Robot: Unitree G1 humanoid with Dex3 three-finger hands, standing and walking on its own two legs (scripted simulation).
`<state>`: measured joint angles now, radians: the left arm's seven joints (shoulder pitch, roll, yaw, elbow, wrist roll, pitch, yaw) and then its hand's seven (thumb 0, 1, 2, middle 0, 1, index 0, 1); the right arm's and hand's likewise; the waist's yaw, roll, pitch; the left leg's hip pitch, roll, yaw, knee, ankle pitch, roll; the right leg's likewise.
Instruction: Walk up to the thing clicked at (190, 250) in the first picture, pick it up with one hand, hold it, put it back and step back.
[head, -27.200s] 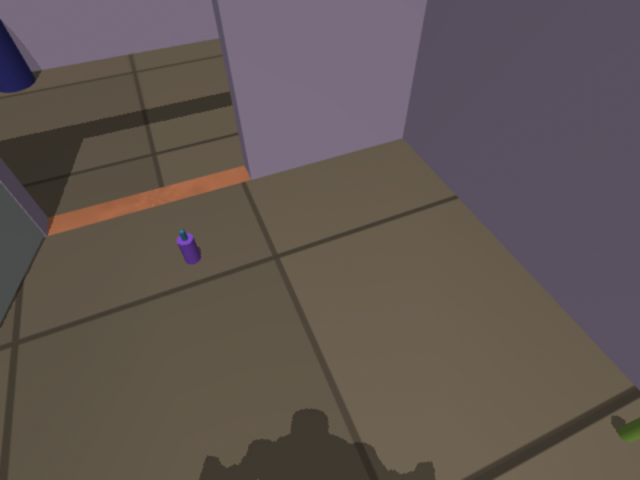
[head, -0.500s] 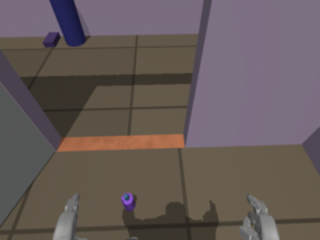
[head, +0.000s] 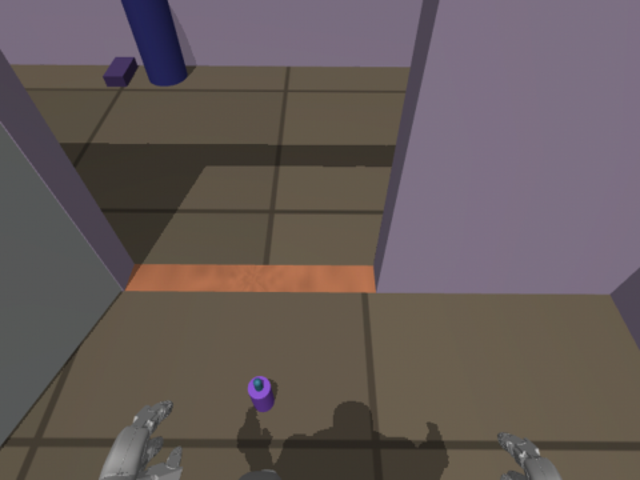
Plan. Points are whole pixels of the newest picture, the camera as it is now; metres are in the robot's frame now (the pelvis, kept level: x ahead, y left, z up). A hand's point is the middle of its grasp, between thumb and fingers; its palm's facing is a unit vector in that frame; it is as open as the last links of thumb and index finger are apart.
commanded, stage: stand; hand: left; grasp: from the side
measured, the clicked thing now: (260, 391) +0.43 +0.20 -0.65
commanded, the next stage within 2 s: none
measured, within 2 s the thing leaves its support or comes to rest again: neither
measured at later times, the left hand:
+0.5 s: hand out of the picture +0.05 +0.25 -0.12, palm faces +0.00 -0.94 -0.34, open 7.4 cm
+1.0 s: hand out of the picture +0.04 +0.26 -0.12, palm faces -0.01 -0.94 -0.35, open 7.4 cm
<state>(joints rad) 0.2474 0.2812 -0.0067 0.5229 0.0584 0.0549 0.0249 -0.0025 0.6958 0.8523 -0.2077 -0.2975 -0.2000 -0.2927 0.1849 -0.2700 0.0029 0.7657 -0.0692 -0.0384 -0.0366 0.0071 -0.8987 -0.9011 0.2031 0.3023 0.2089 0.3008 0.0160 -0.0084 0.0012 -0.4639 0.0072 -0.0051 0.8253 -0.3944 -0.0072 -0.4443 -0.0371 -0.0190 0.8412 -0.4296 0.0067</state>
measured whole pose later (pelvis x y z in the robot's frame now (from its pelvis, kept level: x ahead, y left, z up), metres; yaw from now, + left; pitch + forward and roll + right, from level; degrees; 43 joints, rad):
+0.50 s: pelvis +0.00 +0.01 +0.04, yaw +0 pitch -3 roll +0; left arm 0.20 0.30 0.00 1.06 0.02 0.00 0.02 0.00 0.91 0.90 -0.21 -0.30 -0.20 -0.30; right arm 0.17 -0.30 -0.01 1.06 -0.03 -0.01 -0.01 0.00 -0.90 -0.90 0.20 0.30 0.21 0.30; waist 0.01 0.01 0.06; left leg -0.19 0.00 -0.01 0.46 -0.21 0.00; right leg -0.16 -0.04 -0.03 0.46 -0.24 0.03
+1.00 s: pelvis +0.00 +0.01 +0.04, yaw +1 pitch -3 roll +0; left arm 0.14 0.32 0.00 1.17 0.02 -0.01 0.01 0.00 0.91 0.90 -0.21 -0.30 -0.20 -0.30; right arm 0.13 -0.33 -0.01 1.15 -0.02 0.00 0.00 0.00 -0.90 -0.90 0.20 0.30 0.21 0.30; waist 0.01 0.02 0.06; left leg -0.15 0.00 -0.01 0.36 -0.16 0.00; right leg -0.12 -0.04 -0.03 0.36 -0.19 0.03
